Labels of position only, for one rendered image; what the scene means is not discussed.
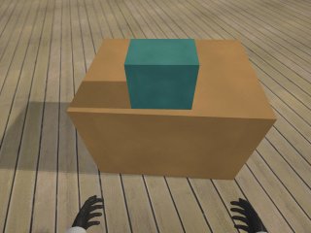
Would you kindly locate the left robot hand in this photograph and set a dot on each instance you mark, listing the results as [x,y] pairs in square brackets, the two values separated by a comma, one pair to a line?
[84,215]

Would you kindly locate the carton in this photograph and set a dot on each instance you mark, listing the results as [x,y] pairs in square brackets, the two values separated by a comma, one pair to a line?
[161,74]

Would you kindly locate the pedestal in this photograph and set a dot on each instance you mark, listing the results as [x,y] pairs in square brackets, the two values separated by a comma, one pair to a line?
[229,117]

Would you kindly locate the right robot hand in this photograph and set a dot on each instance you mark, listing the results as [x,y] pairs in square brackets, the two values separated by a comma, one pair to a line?
[251,217]

